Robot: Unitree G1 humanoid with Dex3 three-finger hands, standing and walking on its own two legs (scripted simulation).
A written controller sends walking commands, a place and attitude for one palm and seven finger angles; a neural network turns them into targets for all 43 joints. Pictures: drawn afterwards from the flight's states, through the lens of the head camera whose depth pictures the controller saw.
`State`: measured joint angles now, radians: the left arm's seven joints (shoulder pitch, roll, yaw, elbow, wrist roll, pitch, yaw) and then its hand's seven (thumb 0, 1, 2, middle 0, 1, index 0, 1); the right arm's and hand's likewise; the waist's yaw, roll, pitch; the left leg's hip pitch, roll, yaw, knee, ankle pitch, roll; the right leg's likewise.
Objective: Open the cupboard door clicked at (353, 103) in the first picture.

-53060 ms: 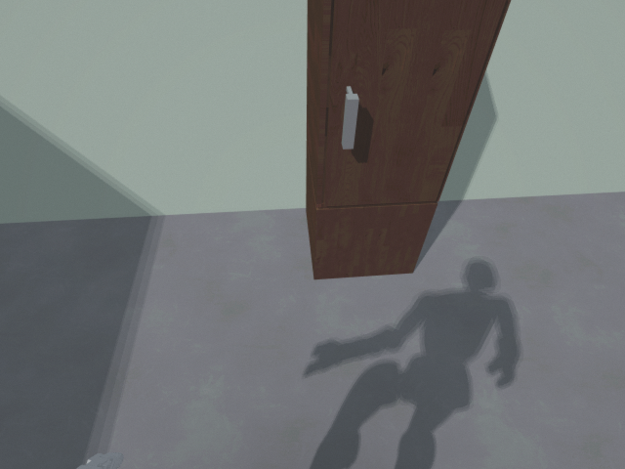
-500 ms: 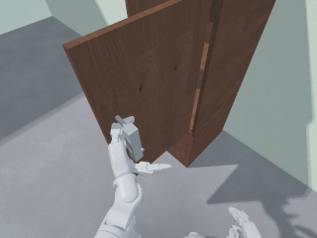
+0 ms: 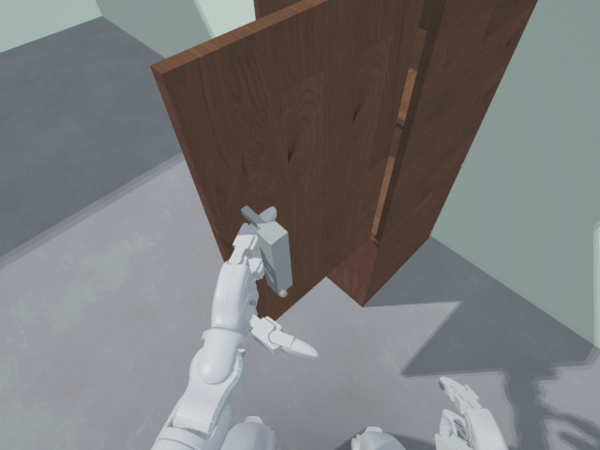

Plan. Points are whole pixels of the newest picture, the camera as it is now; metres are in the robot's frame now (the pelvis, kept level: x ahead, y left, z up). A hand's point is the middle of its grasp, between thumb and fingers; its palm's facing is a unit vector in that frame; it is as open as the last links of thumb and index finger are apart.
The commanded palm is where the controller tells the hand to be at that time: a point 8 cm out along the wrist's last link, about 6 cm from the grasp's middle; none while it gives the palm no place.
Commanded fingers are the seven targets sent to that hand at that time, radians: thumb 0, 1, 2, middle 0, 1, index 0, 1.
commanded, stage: slide the hand sideways off the handle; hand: left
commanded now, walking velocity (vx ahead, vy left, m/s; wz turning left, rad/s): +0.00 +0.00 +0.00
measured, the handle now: (265, 250) +0.37 +0.07 +0.05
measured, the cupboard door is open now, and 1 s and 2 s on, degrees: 88 88 88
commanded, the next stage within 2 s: draw the hand back to the body in 0.92 s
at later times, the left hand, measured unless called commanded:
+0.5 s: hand (255, 330) +0.25 +0.07 +0.06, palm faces -0.05 -1.00 +0.01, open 16.3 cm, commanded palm +0.23 +0.13 +0.05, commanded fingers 0.00 -0.50 0.30 -0.15 -0.30 -0.15 -0.30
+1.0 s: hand (223, 356) +0.22 +0.10 +0.05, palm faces -0.03 -1.00 -0.03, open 16.3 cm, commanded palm +0.20 +0.16 +0.05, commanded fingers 0.00 -0.50 0.30 -0.15 -0.30 -0.15 -0.30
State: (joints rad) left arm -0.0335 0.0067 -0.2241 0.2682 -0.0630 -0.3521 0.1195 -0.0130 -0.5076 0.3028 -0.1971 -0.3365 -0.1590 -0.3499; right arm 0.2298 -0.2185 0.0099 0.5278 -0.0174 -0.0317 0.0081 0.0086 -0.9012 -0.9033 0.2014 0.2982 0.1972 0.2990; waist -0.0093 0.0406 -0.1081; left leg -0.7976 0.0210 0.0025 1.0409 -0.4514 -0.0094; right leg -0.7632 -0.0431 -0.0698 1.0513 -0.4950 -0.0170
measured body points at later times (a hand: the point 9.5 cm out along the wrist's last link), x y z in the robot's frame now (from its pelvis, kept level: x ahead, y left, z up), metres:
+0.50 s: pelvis +0.01 +0.00 -0.01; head +0.07 -0.01 +0.44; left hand +0.25 +0.12 +0.06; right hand +0.20 -0.21 -0.09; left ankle +0.04 +0.13 -0.67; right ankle +0.01 -0.11 -0.67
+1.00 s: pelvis +0.02 -0.01 -0.02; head +0.08 -0.02 +0.43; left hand +0.22 +0.16 +0.06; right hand +0.20 -0.24 -0.10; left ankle +0.04 +0.13 -0.67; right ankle +0.01 -0.11 -0.67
